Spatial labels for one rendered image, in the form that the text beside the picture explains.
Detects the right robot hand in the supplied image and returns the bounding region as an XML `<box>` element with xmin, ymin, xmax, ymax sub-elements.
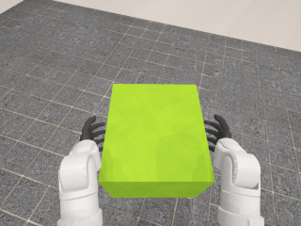
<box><xmin>204</xmin><ymin>114</ymin><xmax>231</xmax><ymax>152</ymax></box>

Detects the robot right forearm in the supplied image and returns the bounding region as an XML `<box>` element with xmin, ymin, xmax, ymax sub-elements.
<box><xmin>213</xmin><ymin>137</ymin><xmax>264</xmax><ymax>226</ymax></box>

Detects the robot left forearm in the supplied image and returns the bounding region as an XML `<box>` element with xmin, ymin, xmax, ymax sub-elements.
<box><xmin>56</xmin><ymin>139</ymin><xmax>103</xmax><ymax>226</ymax></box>

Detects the left robot hand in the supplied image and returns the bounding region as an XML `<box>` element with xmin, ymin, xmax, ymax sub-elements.
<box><xmin>79</xmin><ymin>116</ymin><xmax>106</xmax><ymax>152</ymax></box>

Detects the carton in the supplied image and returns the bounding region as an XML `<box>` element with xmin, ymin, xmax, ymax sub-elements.
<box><xmin>98</xmin><ymin>84</ymin><xmax>215</xmax><ymax>198</ymax></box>

